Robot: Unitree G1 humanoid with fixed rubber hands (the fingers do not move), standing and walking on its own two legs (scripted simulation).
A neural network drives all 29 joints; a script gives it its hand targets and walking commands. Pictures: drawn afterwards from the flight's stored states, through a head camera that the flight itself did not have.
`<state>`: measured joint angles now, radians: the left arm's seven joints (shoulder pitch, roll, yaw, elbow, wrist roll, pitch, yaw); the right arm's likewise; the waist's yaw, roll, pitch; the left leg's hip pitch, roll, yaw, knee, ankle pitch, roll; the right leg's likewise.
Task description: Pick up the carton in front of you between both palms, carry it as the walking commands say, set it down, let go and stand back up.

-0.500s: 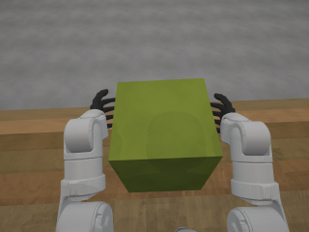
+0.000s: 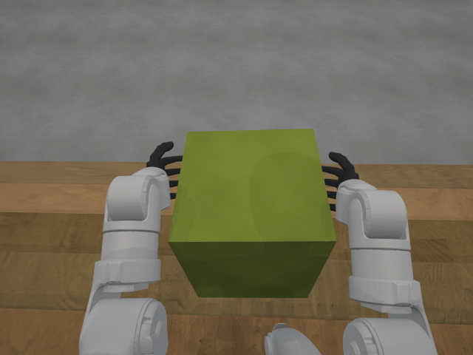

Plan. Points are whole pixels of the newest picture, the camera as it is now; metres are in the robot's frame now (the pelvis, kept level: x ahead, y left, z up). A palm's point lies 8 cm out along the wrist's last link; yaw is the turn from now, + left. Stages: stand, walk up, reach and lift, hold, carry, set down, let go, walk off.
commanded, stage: carry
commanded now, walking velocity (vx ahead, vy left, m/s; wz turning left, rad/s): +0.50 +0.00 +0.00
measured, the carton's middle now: (251, 220) +0.36 -0.02 -0.02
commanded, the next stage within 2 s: none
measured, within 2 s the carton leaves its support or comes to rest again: neither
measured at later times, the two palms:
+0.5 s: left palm (191, 79) +0.86 +0.11 -0.08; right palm (292, 77) +0.84 -0.19 -0.09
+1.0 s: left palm (205, 67) +1.29 +0.10 -0.35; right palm (268, 56) +1.33 -0.19 -0.34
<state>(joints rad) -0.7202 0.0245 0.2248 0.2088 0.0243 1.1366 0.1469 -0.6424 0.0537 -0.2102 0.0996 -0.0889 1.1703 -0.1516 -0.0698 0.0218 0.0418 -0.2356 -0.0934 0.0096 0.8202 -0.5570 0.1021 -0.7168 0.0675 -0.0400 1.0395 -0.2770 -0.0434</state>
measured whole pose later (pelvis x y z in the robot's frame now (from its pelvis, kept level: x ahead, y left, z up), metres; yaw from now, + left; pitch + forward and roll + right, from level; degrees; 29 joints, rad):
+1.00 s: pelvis +0.97 -0.08 -0.41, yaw -3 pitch +3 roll -2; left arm -0.61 -0.01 0.10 0.29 -0.06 1.09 0.33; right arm -0.60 0.06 -0.28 0.25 -0.12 1.04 -0.11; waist 0.18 0.01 0.02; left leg -0.61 0.00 -0.03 0.66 0.24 0.05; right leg -0.40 0.10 -0.14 1.18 -0.46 -0.14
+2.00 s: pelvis +1.92 -0.11 -0.70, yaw -4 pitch +8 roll -1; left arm -0.68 -0.10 0.26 0.18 0.14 1.00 0.21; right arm -0.55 0.12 -0.21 0.05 0.02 1.10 -0.38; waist -0.17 0.01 0.11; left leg -0.23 -0.09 0.06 0.63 -0.49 0.12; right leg -0.80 0.02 -0.04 0.79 -0.11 -0.05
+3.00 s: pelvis +2.63 -0.09 -0.70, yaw -3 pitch +3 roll -1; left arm -0.33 -0.17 0.14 -0.11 0.13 1.19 0.26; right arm -0.30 0.16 -0.13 -0.11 -0.14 1.25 -0.21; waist 0.00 0.01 -0.14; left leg 0.11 0.03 0.16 0.36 -0.49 0.01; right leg -0.49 -0.03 -0.23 0.46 -0.03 -0.04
